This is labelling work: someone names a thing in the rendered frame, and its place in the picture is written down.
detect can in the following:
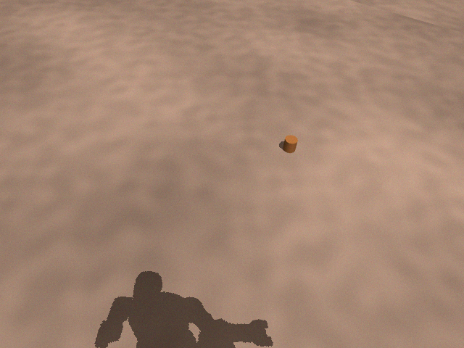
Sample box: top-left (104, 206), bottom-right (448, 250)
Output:
top-left (283, 135), bottom-right (298, 153)

